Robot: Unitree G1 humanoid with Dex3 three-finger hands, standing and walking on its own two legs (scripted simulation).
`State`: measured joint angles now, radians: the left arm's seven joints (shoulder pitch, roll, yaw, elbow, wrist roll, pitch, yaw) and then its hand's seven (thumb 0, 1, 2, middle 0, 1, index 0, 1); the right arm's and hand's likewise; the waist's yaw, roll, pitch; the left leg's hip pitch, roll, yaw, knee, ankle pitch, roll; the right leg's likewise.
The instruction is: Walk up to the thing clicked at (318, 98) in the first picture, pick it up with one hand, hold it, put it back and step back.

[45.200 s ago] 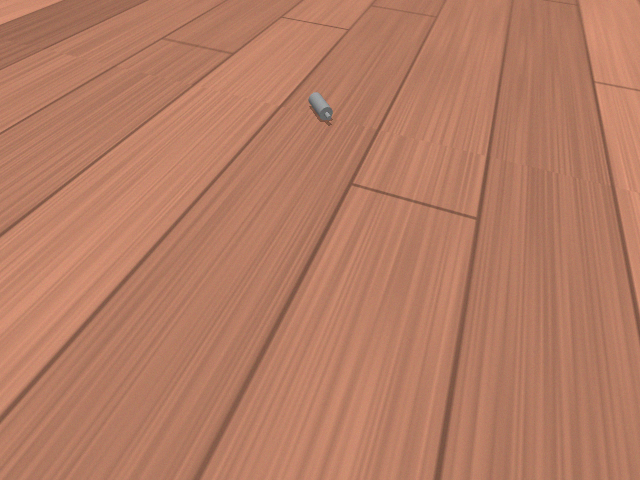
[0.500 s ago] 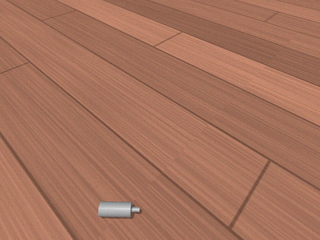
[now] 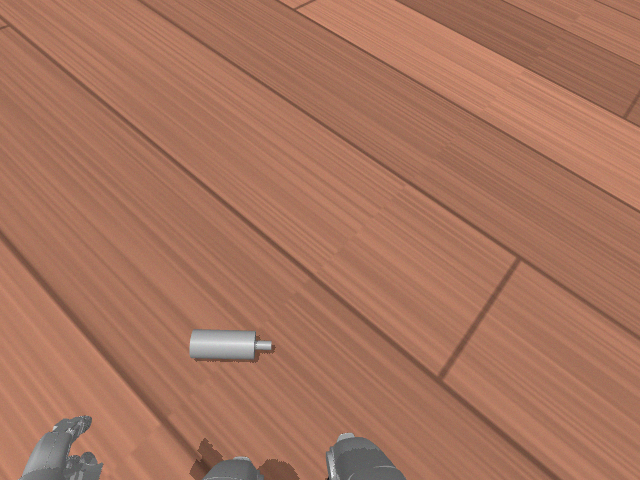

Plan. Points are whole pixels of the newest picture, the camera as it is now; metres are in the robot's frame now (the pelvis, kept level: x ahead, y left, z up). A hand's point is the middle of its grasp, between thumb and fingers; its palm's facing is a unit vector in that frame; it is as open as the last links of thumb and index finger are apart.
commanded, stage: step back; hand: left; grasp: from above
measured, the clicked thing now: (232, 344) +0.49 +0.17 -0.72
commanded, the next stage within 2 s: none
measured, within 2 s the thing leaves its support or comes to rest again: neither
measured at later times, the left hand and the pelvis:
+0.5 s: hand out of the picture -0.01 +0.23 -0.13, palm faces -0.09 -0.91 -0.42, open 7.4 cm; pelvis -0.11 -0.02 +0.01, yaw -6 degrees
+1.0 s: hand out of the picture -0.16 +0.26 -0.15, palm faces -0.02 -0.93 -0.36, open 7.4 cm; pelvis -0.26 -0.01 +0.01, yaw -3 degrees
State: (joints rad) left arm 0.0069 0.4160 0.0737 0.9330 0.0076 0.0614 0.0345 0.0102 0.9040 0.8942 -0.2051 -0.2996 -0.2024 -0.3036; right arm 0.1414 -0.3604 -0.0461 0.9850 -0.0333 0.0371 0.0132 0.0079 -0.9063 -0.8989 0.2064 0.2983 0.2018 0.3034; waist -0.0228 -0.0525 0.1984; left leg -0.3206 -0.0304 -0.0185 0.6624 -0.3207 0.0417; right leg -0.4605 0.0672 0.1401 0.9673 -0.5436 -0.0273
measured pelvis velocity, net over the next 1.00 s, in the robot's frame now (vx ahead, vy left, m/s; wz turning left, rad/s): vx -0.26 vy -0.01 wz -0.05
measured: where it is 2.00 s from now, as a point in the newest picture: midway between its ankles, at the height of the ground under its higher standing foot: outside the picture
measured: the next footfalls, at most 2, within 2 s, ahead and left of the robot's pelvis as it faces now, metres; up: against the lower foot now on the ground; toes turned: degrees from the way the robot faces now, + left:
right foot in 0.34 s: -0.07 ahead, -0.13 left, +0.00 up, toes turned -3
left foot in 0.76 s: -0.17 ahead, +0.11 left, +0.00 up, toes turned -4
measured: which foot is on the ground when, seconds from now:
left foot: down 0.00-0.38, up 0.40-0.74, down 0.76-1.00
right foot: up 0.00-0.32, down 0.34-0.78, up 0.80-1.00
